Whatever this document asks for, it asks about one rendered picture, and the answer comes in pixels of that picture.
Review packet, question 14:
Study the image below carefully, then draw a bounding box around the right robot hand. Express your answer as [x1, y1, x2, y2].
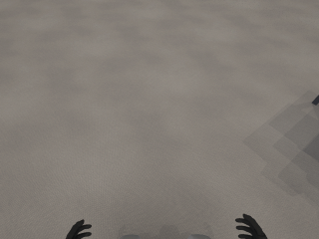
[235, 213, 268, 239]

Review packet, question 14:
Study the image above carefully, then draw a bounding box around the left robot hand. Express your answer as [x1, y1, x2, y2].
[66, 219, 92, 239]

